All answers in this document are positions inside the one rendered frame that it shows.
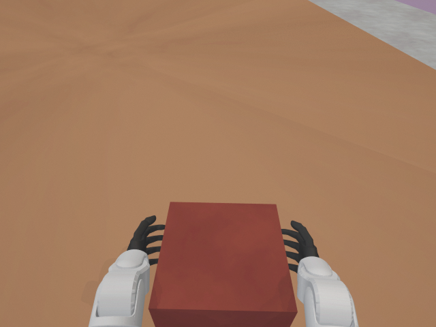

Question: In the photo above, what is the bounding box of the carton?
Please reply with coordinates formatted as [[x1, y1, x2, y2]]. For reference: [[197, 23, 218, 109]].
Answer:
[[149, 202, 298, 327]]

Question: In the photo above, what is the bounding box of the right robot hand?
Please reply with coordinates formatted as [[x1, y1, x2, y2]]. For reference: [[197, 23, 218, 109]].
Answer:
[[281, 221, 319, 273]]

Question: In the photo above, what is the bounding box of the left robot forearm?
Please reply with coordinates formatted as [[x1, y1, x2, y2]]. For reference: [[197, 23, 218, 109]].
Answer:
[[89, 249, 150, 327]]

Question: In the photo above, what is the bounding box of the left robot hand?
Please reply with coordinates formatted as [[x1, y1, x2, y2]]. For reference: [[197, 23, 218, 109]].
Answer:
[[127, 215, 165, 266]]

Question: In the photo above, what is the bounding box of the right robot forearm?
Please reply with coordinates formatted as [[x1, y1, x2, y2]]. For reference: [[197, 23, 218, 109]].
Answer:
[[297, 256, 359, 327]]

